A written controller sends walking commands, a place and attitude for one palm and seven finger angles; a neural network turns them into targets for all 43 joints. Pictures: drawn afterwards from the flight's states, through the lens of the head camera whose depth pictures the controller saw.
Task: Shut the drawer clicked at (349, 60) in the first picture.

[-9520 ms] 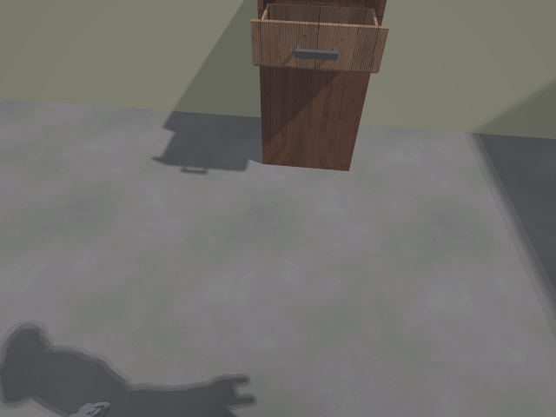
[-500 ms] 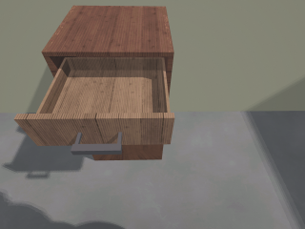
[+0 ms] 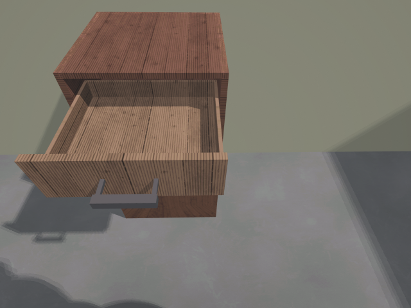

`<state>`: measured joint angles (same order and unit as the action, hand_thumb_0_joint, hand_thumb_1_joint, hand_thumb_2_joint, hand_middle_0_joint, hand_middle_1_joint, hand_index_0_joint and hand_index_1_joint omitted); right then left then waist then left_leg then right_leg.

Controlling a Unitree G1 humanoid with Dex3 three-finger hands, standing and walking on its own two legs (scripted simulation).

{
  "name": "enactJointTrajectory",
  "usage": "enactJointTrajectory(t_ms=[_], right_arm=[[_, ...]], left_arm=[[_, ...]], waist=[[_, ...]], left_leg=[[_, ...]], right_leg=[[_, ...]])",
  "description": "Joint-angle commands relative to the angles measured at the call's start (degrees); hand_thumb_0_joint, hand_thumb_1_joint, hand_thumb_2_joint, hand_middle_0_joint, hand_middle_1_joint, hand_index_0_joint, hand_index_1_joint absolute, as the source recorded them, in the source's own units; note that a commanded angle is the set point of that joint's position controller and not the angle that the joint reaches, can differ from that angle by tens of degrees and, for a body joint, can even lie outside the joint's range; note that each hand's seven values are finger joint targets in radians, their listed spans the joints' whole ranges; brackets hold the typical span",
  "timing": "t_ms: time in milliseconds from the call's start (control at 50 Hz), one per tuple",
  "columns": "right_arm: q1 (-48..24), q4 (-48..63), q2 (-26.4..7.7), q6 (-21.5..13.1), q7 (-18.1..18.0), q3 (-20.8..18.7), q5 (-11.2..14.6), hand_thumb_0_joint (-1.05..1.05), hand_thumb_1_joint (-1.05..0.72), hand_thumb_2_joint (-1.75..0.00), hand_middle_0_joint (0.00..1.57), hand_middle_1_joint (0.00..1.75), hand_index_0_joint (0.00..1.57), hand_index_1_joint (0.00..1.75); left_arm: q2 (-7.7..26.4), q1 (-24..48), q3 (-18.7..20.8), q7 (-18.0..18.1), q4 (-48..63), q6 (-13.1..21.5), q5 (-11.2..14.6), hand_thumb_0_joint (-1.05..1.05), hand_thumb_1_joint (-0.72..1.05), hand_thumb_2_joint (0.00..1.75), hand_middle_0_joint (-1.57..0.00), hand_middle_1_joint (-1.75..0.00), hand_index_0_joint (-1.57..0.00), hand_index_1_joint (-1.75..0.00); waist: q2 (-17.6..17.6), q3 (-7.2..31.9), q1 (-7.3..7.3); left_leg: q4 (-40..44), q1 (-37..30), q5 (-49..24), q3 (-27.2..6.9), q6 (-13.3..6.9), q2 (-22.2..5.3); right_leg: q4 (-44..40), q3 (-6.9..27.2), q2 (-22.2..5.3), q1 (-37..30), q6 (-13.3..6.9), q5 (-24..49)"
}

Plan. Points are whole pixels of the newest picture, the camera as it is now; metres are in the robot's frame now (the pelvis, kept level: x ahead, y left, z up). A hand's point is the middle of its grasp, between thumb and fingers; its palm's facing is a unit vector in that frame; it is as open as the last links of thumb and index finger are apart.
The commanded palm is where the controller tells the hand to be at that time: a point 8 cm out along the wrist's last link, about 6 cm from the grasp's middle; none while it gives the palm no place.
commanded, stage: shuffle to correct the standing spot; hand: left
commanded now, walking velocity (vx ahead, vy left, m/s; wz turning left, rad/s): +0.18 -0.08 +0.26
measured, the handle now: (127, 192) +0.34 +0.20 +0.01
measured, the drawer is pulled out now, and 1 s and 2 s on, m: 0.30 0.30 0.30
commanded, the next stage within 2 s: come to a stop and stand still in 0.08 s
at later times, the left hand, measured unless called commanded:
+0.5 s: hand out of the picture +0.02 +0.15 -0.18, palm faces +0.13 -0.97 -0.20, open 7.3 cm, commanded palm none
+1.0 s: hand out of the picture +0.08 +0.18 -0.17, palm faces +0.04 -0.97 -0.24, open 7.3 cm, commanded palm none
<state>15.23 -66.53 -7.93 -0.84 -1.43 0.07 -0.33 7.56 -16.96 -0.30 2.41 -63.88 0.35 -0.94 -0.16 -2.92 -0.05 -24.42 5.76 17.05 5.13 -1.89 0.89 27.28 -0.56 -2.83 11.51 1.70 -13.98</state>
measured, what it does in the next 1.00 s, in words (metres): stands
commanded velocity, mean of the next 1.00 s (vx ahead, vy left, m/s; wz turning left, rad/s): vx -0.01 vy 0.01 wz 0.02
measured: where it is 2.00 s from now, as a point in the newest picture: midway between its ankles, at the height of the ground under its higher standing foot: outside the picture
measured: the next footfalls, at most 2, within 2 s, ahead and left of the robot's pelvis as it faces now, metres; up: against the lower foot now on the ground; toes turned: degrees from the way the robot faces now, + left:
none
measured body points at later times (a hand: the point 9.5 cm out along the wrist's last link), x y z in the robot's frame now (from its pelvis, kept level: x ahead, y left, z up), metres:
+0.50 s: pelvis +0.05 -0.01 -0.01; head +0.08 -0.01 +0.44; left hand +0.02 +0.20 -0.17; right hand +0.08 -0.24 -0.17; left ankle -0.01 +0.08 -0.74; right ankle +0.01 -0.14 -0.74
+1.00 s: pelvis +0.01 -0.01 -0.01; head +0.03 +0.00 +0.44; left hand +0.08 +0.23 -0.15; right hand +0.11 -0.25 -0.15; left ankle -0.01 +0.08 -0.74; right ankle +0.01 -0.14 -0.74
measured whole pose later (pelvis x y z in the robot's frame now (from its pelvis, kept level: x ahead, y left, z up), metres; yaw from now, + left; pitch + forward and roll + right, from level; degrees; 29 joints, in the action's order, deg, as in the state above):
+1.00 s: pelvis +0.01 -0.01 -0.01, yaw +3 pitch +0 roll +0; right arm 8.9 -55.5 -11.3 1.3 0.1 -1.0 -1.2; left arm 12.2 -10.8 -1.1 2.6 -52.2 -0.7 -0.9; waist -0.5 -2.9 -0.1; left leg -33.3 13.8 19.2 4.9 -1.6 -0.8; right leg 32.4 -3.5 -2.3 14.2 1.0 -17.8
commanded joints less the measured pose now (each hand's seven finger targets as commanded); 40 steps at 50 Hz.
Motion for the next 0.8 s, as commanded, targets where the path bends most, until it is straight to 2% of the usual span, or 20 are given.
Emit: enactJointTrajectory(t_ms=[0, 80, 120, 160, 200, 240, 280, 320, 340, 400, 440, 500, 540, 560, 580, 600, 620, 680, 720, 780], right_arm=[[4.7, 1.0, -6.9, 0.4, -0.3, -1.5, -0.4, 0.00, -0.90, -0.90, 0.20, 0.30, 0.20, 0.30], [5.9, 1.7, -7.4, 0.3, -0.4, -2.1, -0.6, 0.00, -0.90, -0.90, 0.20, 0.30, 0.20, 0.30], [6.2, 2.1, -6.6, -0.2, -0.5, -1.8, -0.5, 0.00, -0.90, -0.90, 0.20, 0.30, 0.20, 0.30], [5.8, 2.7, -4.5, -0.6, -0.6, -1.4, -0.4, 0.00, -0.90, -0.90, 0.20, 0.30, 0.20, 0.30], [4.1, 3.9, -2.8, -0.5, -0.7, -1.0, -0.5, 0.00, -0.90, -0.90, 0.20, 0.30, 0.20, 0.30], [2.4, 4.2, -2.7, -0.4, -0.9, -0.9, -0.1, 0.00, -0.90, -0.90, 0.20, 0.30, 0.20, 0.30], [6.0, 2.5, -2.5, -0.1, -1.1, -1.0, 0.4, 0.00, -0.90, -0.90, 0.20, 0.30, 0.20, 0.30], [8.6, 1.2, -5.5, -0.1, -1.4, -1.6, 0.0, 0.00, -0.90, -0.90, 0.20, 0.30, 0.20, 0.30], [8.3, 1.3, -6.4, 0.1, -1.6, -1.8, 0.2, 0.00, -0.90, -0.90, 0.20, 0.30, 0.20, 0.30], [7.1, 3.0, -7.9, 0.4, -1.8, -2.4, 0.1, 0.00, -0.90, -0.90, 0.20, 0.30, 0.20, 0.30], [4.1, 4.6, -7.7, 0.5, -1.8, -2.5, -0.1, 0.00, -0.90, -0.90, 0.20, 0.30, 0.20, 0.30], [1.9, 6.4, -7.2, 1.0, -1.6, -3.0, 0.0, 0.00, -0.90, -0.90, 0.20, 0.30, 0.20, 0.30], [0.5, 7.3, -6.4, 1.4, -1.2, -3.0, 0.0, 0.00, -0.90, -0.90, 0.20, 0.30, 0.20, 0.30], [-1.7, 11.9, -9.6, 0.7, -0.7, -3.0, -1.0, 0.00, -0.90, -0.90, 0.20, 0.30, 0.20, 0.30], [-1.1, 12.4, -10.3, -0.7, -0.5, -4.6, -1.0, 0.00, -0.90, -0.90, 0.20, 0.30, 0.20, 0.30], [-2.2, 13.2, -10.1, -0.4, -0.4, -4.3, -0.9, 0.00, -0.90, -0.90, 0.20, 0.30, 0.20, 0.30], [-4.2, 14.1, -9.6, 0.0, -0.3, -4.2, -0.7, 0.00, -0.90, -0.90, 0.20, 0.30, 0.20, 0.30], [-5.6, 16.0, -7.5, 1.6, 0.6, -3.3, -0.8, 0.00, -0.90, -0.90, 0.20, 0.30, 0.20, 0.30], [-6.0, 16.0, -7.3, 2.2, 0.9, -3.3, -0.8, 0.00, -0.90, -0.90, 0.20, 0.30, 0.20, 0.30], [-4.7, 15.3, -8.0, 1.7, 1.1, -2.9, -1.0, 0.00, -0.90, -0.90, 0.20, 0.30, 0.20, 0.30]], left_arm=[[4.9, -3.4, 1.3, -0.3, 2.4, 0.1, -0.5, 0.00, 0.90, 0.90, -0.20, -0.30, -0.20, -0.30], [4.2, -4.2, 1.7, -0.8, 3.3, 0.3, -0.7, 0.00, 0.90, 0.90, -0.20, -0.30, -0.20, -0.30], [4.2, -6.4, 1.9, -0.9, 2.9, 0.8, -0.6, 0.00, 0.90, 0.90, -0.20, -0.30, -0.20, -0.30], [6.0, -9.5, 2.5, -0.7, 1.5, 1.3, -0.3, 0.00, 0.90, 0.90, -0.20, -0.30, -0.20, -0.30], [8.3, -13.3, 3.4, -0.1, 0.3, 1.7, 0.1, 0.00, 0.90, 0.90, -0.20, -0.30, -0.20, -0.30], [7.1, -11.6, 2.9, 0.4, 0.8, 1.7, -0.2, 0.00, 0.90, 0.90, -0.20, -0.30, -0.20, -0.30], [6.8, -6.6, 2.8, 0.9, 2.1, 1.2, 0.3, 0.00, 0.90, 0.90, -0.20, -0.30, -0.20, -0.30], [5.7, -5.0, 2.7, 1.1, 3.8, 0.7, 0.4, 0.00, 0.90, 0.90, -0.20, -0.30, -0.20, -0.30], [5.6, -4.3, 2.5, 1.3, 4.1, 0.4, 0.3, 0.00, 0.90, 0.90, -0.20, -0.30, -0.20, -0.30], [4.9, -3.6, 2.6, 1.5, 5.3, -0.3, 0.4, 0.00, 0.90, 0.90, -0.20, -0.30, -0.20, -0.30], [4.7, -4.4, 2.7, 1.3, 5.3, -0.5, 0.3, 0.00, 0.90, 0.90, -0.20, -0.30, -0.20, -0.30], [7.1, -6.3, 3.3, 1.2, 4.8, 0.2, -0.1, 0.00, 0.90, 0.90, -0.20, -0.30, -0.20, -0.30], [9.0, -6.4, 3.5, 1.3, 4.6, 0.3, -0.1, 0.00, 0.90, 0.90, -0.20, -0.30, -0.20, -0.30], [14.9, -1.9, 2.3, 1.5, 9.5, 0.2, -0.3, 0.00, 0.90, 0.90, -0.20, -0.30, -0.20, -0.30], [10.6, -1.1, 2.2, 1.4, 11.5, -0.2, -0.1, 0.00, 0.90, 0.90, -0.20, -0.30, -0.20, -0.30], [9.4, -0.5, 1.6, 1.3, 12.6, -0.1, 0.3, 0.00, 0.90, 0.90, -0.20, -0.30, -0.20, -0.30], [9.1, -1.5, 1.5, 1.3, 12.7, 0.2, 0.5, 0.00, 0.90, 0.90, -0.20, -0.30, -0.20, -0.30], [12.5, -0.2, 1.8, 1.3, 13.0, 0.7, 0.0, 0.00, 0.90, 0.90, -0.20, -0.30, -0.20, -0.30], [13.9, 2.0, 2.1, 1.2, 13.9, 0.8, 0.0, 0.00, 0.90, 0.90, -0.20, -0.30, -0.20, -0.30], [13.5, 4.4, 1.7, 1.1, 15.3, 0.4, 0.0, 0.00, 0.90, 0.90, -0.20, -0.30, -0.20, -0.30]], waist=[[1.9, -5.5, -0.51], [3.6, -7.5, -0.26], [1.5, -6.2, 0.50], [-5.5, -4.5, 1.51], [-12.9, -2.2, 2.41], [-8.6, -1.3, 2.00], [-4.1, 0.6, -1.16], [3.4, 3.0, -1.17], [7.4, 2.1, -1.27], [8.1, 1.2, -0.77], [5.9, 0.9, 0.30], [-1.8, 3.5, 0.68], [-7.7, 5.4, 0.92], [-5.1, 3.4, -0.94], [0.5, 8.9, -0.58], [3.7, 11.0, -0.12], [3.3, 10.1, 1.05], [-10.5, 3.1, 0.21], [-8.0, 0.9, -0.43], [-4.0, 2.3, -0.99]], left_leg=[[9.9, 6.0, 11.4, -10.1, -1.9, -8.2], [10.9, 8.6, 14.3, -14.3, -3.8, -10.1], [6.6, 9.1, 7.4, -12.1, -3.5, -8.7], [-2.7, 13.2, 0.0, -5.2, -1.7, -3.9], [-12.4, 18.4, 5.6, -0.7, 0.6, -1.8], [-13.0, 17.3, 9.1, -2.0, 1.4, -3.4], [-2.0, 6.7, -7.2, -1.9, 1.8, -4.4], [-3.9, -3.3, -39.3, -3.8, 0.4, -8.2], [-4.2, -4.6, -48.5, -5.3, -0.5, -9.5], [-2.8, -7.0, -60.9, -9.1, -3.4, -13.1], [-2.6, -5.2, -53.1, -8.7, -3.5, -12.0], [-6.3, 0.0, -35.6, -4.9, 0.2, -7.2], [-7.5, 5.0, -21.5, -2.6, 1.8, -4.8], [-1.9, 0.5, -24.5, -5.8, 0.7, -4.3], [-4.8, -1.9, -31.1, -7.2, -0.5, -8.5], [-5.3, -3.0, -35.7, -8.7, -1.3, -9.8], [-6.9, -0.5, -31.7, -8.3, -1.4, -9.1], [-10.6, 10.9, -2.4, -3.5, 1.3, -3.0], [-11.0, 11.4, 1.5, -3.9, 1.6, -2.7], [-7.8, 7.1, -4.9, -3.3, 1.2, -3.6]], right_leg=[[-1.8, -0.6, -1.3, 4.7, -2.4, -7.5], [1.6, -3.3, -0.6, 5.5, -2.4, -6.7], [0.3, -1.5, -1.7, 2.6, -3.3, -3.0], [-2.9, 3.6, -5.2, -4.3, -5.5, 2.0], [-6.5, 12.7, -13.4, -10.1, -9.8, 17.0], [-3.8, 10.7, -14.3, -10.3, -11.8, 35.8], [1.9, 4.1, -10.9, -5.7, -8.6, 42.2], [5.8, -1.4, -4.7, 0.1, -3.6, 29.1], [6.1, -2.2, -3.7, 1.7, -2.6, 22.0], [7.6, -2.8, -1.2, 5.8, -1.6, -0.4], [4.6, -1.9, -1.6, 4.2, -1.7, 1.2], [2.4, 2.5, -6.1, -2.5, -3.8, 32.0], [2.6, 4.7, -9.7, -7.6, -6.2, 43.7], [7.0, 2.8, -3.6, -2.1, -4.2, 30.1], [8.9, 0.5, -3.4, 2.4, -3.0, 16.1], [8.3, 0.1, -2.1, 2.7, -3.4, 11.9], [5.0, 0.9, -2.4, 2.4, -3.6, 11.1], [-2.3, 9.9, -9.6, -0.1, -6.0, 19.4], [-4.7, 11.0, -10.9, 2.7, -7.2, 11.6], [-2.8, 6.5, -7.7, 4.0, -5.5, 9.5]])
